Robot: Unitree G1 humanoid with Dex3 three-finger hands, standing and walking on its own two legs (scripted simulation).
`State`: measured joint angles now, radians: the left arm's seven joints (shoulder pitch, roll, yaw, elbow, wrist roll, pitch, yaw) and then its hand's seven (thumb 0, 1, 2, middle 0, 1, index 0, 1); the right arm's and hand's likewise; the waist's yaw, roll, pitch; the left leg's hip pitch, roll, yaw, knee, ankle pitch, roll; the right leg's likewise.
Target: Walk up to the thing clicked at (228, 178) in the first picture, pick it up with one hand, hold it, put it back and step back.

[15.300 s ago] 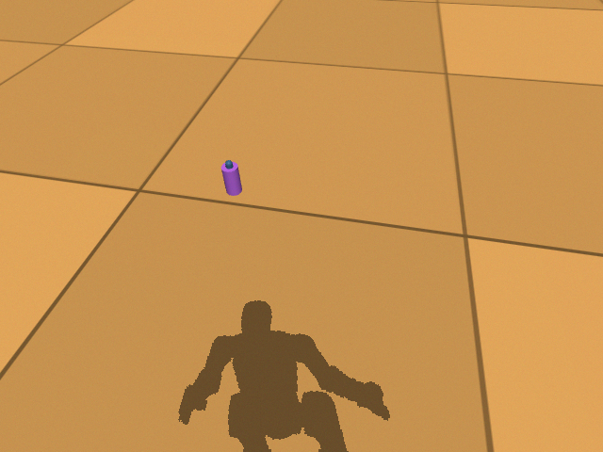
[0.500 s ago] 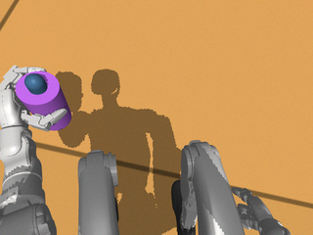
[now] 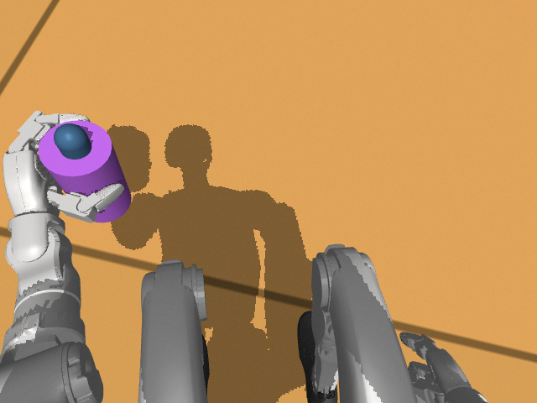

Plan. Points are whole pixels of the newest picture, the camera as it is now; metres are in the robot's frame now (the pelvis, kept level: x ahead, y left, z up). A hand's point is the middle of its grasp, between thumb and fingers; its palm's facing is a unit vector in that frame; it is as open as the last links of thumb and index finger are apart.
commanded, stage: lift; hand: left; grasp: from the side
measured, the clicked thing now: (89, 171) +0.45 +0.25 -0.03
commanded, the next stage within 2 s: none
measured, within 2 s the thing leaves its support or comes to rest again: neither
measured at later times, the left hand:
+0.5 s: hand (60, 151) +0.43 +0.24 +0.06, palm faces +0.15 -0.99 -0.02, open 11.2 cm
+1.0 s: hand out of the picture +0.41 +0.22 +0.23, palm faces +0.18 -0.98 -0.03, open 11.2 cm
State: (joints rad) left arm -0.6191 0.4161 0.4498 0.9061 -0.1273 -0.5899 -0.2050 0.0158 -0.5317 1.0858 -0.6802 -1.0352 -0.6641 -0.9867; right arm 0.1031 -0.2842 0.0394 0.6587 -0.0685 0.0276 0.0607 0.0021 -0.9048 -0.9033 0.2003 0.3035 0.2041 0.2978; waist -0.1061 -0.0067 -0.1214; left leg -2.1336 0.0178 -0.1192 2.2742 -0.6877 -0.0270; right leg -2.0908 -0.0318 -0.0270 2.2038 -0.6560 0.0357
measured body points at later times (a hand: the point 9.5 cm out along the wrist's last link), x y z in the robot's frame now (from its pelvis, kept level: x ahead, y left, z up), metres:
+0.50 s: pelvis +0.01 +0.00 +0.05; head +0.19 +0.04 +0.46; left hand +0.42 +0.29 +0.06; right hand +0.16 -0.26 -0.07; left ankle +0.09 +0.13 -0.34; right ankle +0.11 -0.14 -0.34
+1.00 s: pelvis +0.04 +0.00 +0.19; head +0.17 +0.02 +0.62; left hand +0.39 +0.27 +0.24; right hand +0.22 -0.24 +0.08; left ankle +0.09 +0.13 -0.34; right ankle +0.11 -0.14 -0.34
